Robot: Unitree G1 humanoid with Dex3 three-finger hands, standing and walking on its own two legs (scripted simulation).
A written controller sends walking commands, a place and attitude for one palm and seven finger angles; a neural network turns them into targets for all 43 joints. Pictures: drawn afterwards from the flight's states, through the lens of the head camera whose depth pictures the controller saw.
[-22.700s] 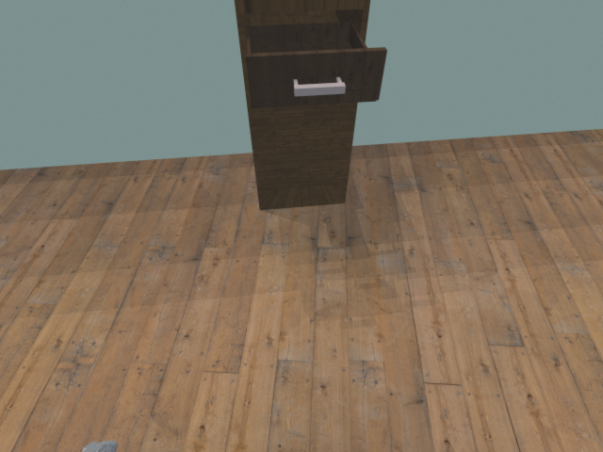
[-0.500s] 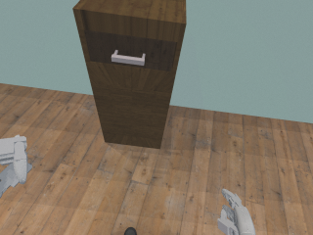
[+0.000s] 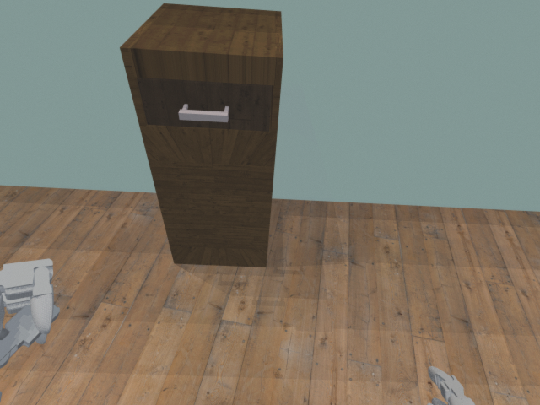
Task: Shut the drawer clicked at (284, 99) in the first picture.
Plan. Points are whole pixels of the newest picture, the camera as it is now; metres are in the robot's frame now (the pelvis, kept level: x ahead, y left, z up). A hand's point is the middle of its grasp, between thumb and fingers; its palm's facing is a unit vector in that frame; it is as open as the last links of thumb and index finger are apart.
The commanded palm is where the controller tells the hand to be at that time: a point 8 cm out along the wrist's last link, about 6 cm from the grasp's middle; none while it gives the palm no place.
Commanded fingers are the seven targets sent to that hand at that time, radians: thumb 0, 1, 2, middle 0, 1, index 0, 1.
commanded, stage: stop stepping back and stand still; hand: left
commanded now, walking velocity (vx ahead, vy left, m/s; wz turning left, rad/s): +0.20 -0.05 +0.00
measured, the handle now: (205, 112) +0.85 +0.21 +0.02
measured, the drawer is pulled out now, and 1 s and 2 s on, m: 0.00 0.00 0.00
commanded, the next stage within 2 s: let the arm hang, fingers relaxed in 0.68 s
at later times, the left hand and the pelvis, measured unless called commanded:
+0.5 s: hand out of the picture +0.14 +0.28 +0.17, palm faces +0.47 -0.78 -0.40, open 3.2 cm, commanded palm +0.08 +0.31 +0.18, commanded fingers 0.00 0.90 0.90 -1.40 -1.60 -1.40 -1.60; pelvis -0.03 +0.02 +0.00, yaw +3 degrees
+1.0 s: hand out of the picture +0.05 +0.26 -0.13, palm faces +0.09 -0.95 -0.29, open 3.0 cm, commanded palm none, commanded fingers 0.00 0.90 0.90 -0.92 -1.08 -0.92 -1.08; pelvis -0.06 +0.04 +0.00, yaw +4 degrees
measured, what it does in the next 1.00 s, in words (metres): steps on the spot: left foot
